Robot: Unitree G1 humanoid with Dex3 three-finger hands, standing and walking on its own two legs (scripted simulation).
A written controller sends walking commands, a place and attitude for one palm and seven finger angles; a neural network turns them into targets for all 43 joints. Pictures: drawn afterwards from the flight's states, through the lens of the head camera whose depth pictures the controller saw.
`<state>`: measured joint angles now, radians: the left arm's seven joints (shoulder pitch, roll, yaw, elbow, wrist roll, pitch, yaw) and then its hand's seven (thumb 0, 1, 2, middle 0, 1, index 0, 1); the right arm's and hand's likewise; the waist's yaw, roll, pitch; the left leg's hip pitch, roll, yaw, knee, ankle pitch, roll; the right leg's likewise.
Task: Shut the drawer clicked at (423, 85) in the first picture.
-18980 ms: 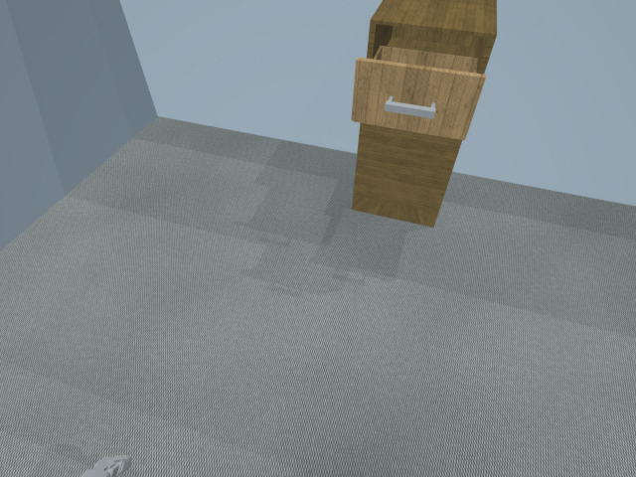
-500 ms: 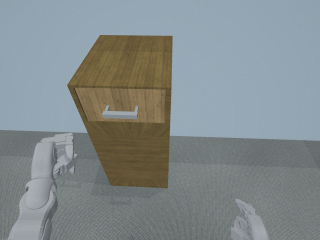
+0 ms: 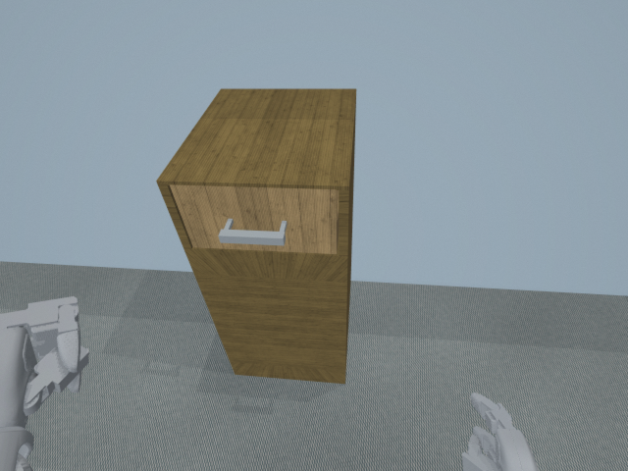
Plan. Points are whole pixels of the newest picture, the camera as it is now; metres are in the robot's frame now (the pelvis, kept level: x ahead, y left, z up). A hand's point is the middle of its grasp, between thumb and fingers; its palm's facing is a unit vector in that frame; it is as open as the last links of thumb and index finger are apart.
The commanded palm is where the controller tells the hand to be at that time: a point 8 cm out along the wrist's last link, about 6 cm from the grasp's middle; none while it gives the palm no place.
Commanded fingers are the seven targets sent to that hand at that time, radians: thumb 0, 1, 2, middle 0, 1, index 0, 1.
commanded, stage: draw the hand back to the body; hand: left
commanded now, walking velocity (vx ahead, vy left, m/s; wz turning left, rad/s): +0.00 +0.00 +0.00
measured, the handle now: (254, 230) +0.57 +0.21 -0.05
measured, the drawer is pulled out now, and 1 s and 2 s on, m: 0.00 0.00 0.00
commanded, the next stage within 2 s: step back with the hand held close in 0.06 s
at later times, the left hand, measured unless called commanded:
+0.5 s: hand (100, 352) +0.19 +0.25 +0.13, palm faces +0.25 -0.84 -0.48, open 3.3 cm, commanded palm +0.12 +0.29 +0.17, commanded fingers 0.00 0.90 0.90 -1.40 -1.60 -1.40 -1.60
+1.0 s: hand (18, 441) +0.10 +0.26 +0.15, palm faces +0.36 -0.84 -0.40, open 3.3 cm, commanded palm +0.04 +0.31 +0.17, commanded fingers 0.00 0.90 0.90 -1.40 -1.60 -1.40 -1.60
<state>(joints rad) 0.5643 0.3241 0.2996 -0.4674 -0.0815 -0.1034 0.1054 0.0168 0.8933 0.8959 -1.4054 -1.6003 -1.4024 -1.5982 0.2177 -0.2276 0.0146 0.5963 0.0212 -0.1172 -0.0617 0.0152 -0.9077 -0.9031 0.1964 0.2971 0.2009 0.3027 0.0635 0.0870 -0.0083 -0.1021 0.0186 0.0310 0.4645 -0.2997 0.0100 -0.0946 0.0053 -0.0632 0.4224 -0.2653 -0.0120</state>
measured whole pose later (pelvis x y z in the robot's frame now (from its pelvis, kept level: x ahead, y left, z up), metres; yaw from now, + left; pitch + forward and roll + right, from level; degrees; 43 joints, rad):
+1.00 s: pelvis -0.10 +0.03 -0.01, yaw -1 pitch +0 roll -2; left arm 0.61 0.35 0.34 -0.59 -0.03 -0.23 0.16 0.02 0.89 0.90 -1.41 -1.60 -1.40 -1.60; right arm 0.21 -0.21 0.00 0.56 0.00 -0.06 -0.06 0.01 -0.91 -0.90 0.20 0.30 0.20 0.30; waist 0.00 0.00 0.04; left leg -0.40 -0.01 0.02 0.62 -0.25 0.05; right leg -0.37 -0.01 -0.04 0.51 -0.15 0.01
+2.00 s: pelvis -0.28 +0.07 -0.01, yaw -2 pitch -2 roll -3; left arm 0.69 0.47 0.39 -0.71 -0.07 -0.17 0.13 0.01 0.89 0.90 -1.41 -1.60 -1.40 -1.60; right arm 0.21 -0.15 0.03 0.63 -0.01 -0.06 -0.05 0.01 -0.90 -0.90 0.20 0.30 0.21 0.30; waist 0.00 -0.01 -0.03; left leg -0.52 -0.02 0.02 0.80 -0.28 -0.02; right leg -0.14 0.07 -0.06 0.48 -0.31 -0.05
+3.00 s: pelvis -0.26 +0.05 +0.00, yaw -1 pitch +1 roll +0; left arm 0.66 0.38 0.36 -0.56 -0.04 -0.20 0.14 0.02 0.89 0.90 -1.41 -1.60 -1.40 -1.60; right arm 0.20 -0.19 0.00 0.61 0.01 -0.08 -0.07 0.01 -0.91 -0.90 0.20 0.30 0.20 0.30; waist 0.00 -0.01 0.04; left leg -0.28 0.04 0.05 0.49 -0.21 -0.02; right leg -0.12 0.02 -0.05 0.47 -0.35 -0.03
